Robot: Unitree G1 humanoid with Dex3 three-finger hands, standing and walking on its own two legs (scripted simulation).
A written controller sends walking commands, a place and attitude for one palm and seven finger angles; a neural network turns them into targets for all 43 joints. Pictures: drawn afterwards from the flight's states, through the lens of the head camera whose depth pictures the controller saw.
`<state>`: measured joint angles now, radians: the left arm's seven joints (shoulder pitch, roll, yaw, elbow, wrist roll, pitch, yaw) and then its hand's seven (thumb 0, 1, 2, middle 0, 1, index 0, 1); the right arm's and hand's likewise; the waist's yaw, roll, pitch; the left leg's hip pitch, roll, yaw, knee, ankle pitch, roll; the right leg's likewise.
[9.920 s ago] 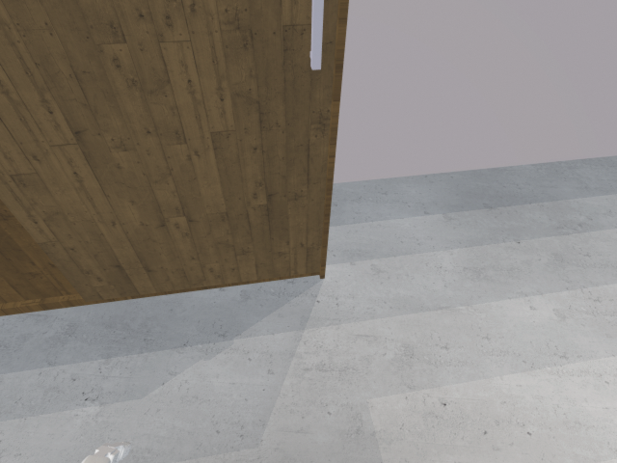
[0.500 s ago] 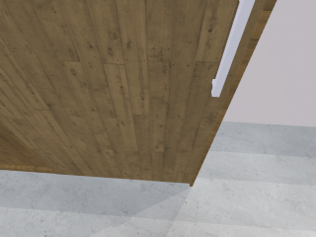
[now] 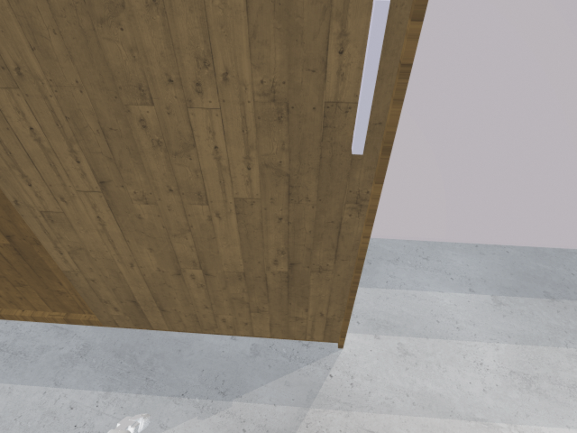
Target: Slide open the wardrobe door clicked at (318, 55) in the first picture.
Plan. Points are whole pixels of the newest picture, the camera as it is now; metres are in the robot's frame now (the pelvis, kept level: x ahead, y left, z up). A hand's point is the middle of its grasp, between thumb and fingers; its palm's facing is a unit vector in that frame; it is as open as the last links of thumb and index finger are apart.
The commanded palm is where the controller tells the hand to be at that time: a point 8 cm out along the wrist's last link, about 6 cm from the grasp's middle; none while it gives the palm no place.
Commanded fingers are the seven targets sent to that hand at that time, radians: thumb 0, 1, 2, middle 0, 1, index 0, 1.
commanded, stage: come to a stop and stand still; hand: right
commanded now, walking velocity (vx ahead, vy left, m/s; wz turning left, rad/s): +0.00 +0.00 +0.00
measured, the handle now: (366, 81) +0.58 -0.09 +0.24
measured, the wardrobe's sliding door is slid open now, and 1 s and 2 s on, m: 0.00 0.00 0.00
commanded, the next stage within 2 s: look again from close up in 2.00 s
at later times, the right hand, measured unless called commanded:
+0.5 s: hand out of the picture -0.09 -0.27 -0.16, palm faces -0.01 +0.96 -0.28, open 7.4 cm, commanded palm none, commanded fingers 0.00 -0.90 -0.90 0.20 0.30 0.20 0.30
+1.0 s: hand out of the picture -0.14 -0.26 -0.16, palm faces -0.01 +0.98 -0.21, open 7.4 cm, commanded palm none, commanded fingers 0.00 -0.90 -0.90 0.20 0.30 0.20 0.30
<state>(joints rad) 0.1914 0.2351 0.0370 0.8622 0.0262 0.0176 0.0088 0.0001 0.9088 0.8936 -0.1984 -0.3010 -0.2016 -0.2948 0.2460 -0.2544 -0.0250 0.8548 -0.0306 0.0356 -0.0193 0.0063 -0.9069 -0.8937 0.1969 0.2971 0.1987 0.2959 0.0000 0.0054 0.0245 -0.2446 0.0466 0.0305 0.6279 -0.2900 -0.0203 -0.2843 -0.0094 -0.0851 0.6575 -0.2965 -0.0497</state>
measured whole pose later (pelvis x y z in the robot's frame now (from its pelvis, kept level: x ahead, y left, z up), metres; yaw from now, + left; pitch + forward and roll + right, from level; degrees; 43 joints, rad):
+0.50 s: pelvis -0.08 -0.04 +0.01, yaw +1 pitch -4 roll +2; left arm 0.31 0.28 0.06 1.01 0.01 0.02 0.00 0.00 0.91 0.89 -0.20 -0.30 -0.20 -0.29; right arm 0.36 -0.26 -0.04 1.02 -0.03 0.05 -0.02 0.01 -0.90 -0.89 0.20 0.30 0.20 0.30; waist 0.01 -0.02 0.03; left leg -0.21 0.02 0.03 0.47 -0.20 0.00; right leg -0.33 0.02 -0.03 0.65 -0.33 -0.03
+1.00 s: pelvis -0.13 -0.08 +0.02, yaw +1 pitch -3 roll +1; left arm 0.24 0.18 0.02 1.07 0.01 0.03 0.00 0.00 0.91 0.89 -0.20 -0.30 -0.20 -0.29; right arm 0.36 -0.19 0.00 1.05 -0.03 0.02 -0.03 0.01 -0.91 -0.89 0.20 0.30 0.20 0.30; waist 0.00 0.00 0.02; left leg -0.19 0.03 0.00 0.46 -0.28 -0.02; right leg -0.29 0.07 -0.05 0.38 -0.09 -0.08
